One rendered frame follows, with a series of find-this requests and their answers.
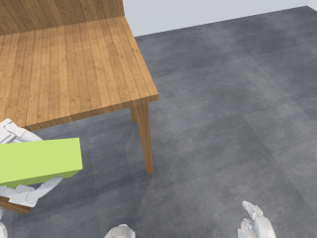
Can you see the sponge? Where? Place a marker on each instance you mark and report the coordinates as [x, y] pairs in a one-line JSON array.
[[39, 161]]

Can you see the robot left thigh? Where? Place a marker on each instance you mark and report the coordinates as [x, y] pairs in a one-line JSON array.
[[121, 232]]

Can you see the robot right hand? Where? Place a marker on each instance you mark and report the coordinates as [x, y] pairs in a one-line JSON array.
[[260, 228]]

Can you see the table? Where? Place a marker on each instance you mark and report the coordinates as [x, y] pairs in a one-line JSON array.
[[66, 60]]

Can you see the robot left hand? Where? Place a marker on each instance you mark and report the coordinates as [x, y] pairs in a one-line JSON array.
[[23, 194]]

